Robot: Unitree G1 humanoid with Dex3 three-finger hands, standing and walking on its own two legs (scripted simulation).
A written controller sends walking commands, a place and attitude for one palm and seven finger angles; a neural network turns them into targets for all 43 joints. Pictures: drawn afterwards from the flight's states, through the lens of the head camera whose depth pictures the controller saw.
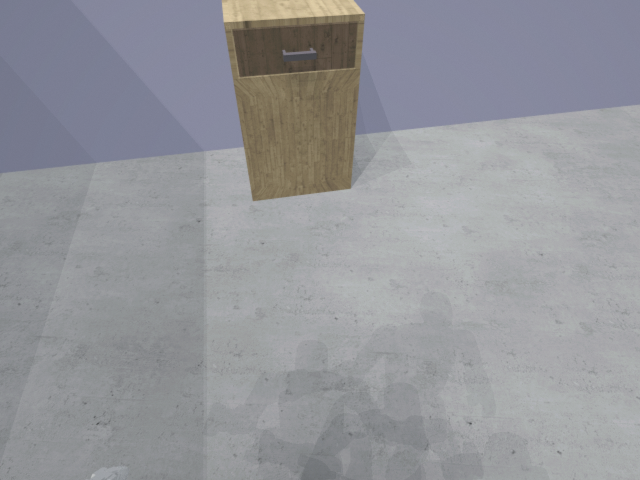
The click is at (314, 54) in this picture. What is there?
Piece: drawer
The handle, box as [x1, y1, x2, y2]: [282, 48, 316, 61]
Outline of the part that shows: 316,53 312,48 310,48 309,51 287,53 284,50 282,50 284,61 313,59 316,58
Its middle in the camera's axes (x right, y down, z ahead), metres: -0.08 -0.66 +1.38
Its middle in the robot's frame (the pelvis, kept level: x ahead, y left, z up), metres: +1.46 +0.15 -0.08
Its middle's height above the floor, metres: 0.69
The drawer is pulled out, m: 0.00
